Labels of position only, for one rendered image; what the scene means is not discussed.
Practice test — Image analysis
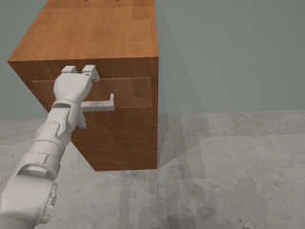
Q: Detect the left robot hand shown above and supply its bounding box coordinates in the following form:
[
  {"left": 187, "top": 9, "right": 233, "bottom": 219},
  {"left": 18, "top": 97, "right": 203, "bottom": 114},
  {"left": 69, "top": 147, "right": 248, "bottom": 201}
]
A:
[{"left": 53, "top": 65, "right": 100, "bottom": 129}]

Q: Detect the handle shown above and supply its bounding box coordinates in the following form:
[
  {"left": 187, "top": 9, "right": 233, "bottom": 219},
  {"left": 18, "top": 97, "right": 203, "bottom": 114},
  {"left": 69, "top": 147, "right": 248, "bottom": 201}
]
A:
[{"left": 80, "top": 94, "right": 114, "bottom": 112}]

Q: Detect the drawer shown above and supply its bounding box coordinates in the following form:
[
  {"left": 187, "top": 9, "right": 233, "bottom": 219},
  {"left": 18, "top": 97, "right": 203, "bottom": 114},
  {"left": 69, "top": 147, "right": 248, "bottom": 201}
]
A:
[{"left": 32, "top": 76, "right": 152, "bottom": 108}]

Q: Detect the robot left upper arm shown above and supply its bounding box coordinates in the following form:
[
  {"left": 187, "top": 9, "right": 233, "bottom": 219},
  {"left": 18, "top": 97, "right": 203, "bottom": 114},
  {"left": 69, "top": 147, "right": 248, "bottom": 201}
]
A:
[{"left": 0, "top": 174, "right": 58, "bottom": 229}]

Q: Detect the cabinet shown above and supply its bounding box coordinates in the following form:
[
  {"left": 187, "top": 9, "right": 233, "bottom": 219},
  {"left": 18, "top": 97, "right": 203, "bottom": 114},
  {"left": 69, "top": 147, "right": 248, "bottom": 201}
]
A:
[{"left": 7, "top": 0, "right": 159, "bottom": 172}]

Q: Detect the robot left forearm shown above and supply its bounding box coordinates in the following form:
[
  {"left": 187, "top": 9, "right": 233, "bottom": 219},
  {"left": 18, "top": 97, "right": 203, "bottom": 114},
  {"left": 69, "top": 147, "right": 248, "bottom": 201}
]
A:
[{"left": 0, "top": 99, "right": 81, "bottom": 205}]

